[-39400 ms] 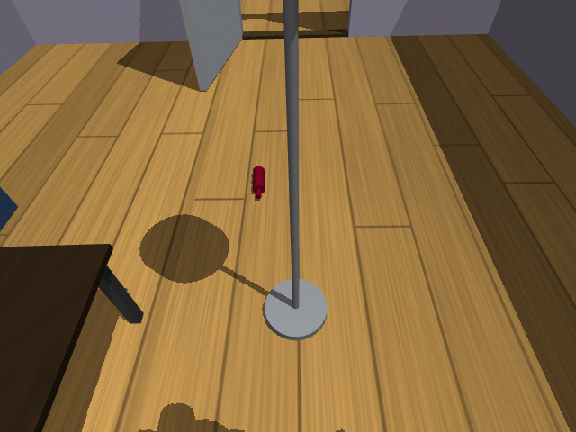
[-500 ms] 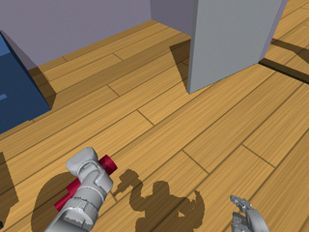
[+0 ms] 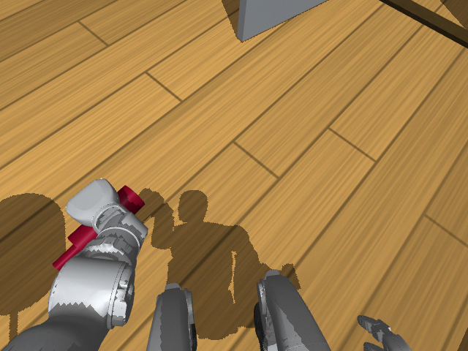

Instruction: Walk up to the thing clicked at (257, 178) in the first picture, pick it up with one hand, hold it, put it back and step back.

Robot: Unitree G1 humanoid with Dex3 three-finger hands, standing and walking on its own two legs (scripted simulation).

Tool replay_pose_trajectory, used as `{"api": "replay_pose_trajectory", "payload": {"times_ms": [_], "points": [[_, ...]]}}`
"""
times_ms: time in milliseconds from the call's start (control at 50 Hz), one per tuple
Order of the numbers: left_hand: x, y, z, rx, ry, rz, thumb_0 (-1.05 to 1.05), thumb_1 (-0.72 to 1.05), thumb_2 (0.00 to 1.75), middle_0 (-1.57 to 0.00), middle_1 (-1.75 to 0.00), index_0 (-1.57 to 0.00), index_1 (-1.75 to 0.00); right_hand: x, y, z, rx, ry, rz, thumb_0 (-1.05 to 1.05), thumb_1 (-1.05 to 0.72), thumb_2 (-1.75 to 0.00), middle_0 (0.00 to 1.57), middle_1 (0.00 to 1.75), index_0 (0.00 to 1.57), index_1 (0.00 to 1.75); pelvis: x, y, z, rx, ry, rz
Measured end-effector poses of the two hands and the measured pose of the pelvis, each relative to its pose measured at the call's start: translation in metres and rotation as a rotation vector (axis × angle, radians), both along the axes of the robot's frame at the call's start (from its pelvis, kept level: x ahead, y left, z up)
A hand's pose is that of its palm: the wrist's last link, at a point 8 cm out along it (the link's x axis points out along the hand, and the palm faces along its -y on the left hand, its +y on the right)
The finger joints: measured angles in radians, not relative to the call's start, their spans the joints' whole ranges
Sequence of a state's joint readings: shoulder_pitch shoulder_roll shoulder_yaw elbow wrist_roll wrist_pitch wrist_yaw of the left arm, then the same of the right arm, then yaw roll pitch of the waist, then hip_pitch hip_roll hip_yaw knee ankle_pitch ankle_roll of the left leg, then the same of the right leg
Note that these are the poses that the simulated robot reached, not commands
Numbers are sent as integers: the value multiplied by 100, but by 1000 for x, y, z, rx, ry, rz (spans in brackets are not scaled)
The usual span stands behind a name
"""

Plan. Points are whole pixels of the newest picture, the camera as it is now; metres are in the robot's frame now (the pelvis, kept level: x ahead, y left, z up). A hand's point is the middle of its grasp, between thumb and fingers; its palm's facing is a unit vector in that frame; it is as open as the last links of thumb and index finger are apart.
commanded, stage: crouch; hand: left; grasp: from above
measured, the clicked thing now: (98, 229) +0.37 +0.26 -0.16
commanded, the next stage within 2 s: lower in 1.38 s
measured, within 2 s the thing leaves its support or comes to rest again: neither
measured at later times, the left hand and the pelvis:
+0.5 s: hand (141, 221) +0.43 +0.21 -0.32, palm faces -0.29 -0.30 -0.91, open 9.1 cm; pelvis -0.04 +0.00 -0.18, yaw -2 degrees
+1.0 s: hand (150, 221) +0.45 +0.20 -0.40, palm faces -0.31 -0.28 -0.91, open 9.1 cm; pelvis -0.05 +0.00 -0.27, yaw -2 degrees
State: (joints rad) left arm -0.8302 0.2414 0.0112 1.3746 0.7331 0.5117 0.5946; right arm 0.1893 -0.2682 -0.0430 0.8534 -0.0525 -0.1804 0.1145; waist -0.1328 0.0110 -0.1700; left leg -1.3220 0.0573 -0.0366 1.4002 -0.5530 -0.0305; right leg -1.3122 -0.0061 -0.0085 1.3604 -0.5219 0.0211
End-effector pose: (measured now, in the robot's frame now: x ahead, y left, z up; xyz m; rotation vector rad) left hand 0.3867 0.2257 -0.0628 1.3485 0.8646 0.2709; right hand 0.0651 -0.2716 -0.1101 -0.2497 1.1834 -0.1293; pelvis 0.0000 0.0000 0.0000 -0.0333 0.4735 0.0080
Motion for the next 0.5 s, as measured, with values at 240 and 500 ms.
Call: {"api": "replay_pose_trajectory", "payload": {"times_ms": [240, 500], "points": [[21, -8, -114, -59, -2, 16, 2, 11, 47, -77, -54, -75, -50, -47, 23, -115, 79, 108, -31, 1, -89, -90, 20, 30, 20, 29, -25, -1, -98, -14, 133, -12], [44, -11, -197, -77, -23, -48, 1, 14, 41, -78, -51, -76, -47, -70, 13, -191, 53, 136, -9, 1, -89, -90, 20, 30, 20, 29, -38, 0, -182, -26, 173, -19]]}}
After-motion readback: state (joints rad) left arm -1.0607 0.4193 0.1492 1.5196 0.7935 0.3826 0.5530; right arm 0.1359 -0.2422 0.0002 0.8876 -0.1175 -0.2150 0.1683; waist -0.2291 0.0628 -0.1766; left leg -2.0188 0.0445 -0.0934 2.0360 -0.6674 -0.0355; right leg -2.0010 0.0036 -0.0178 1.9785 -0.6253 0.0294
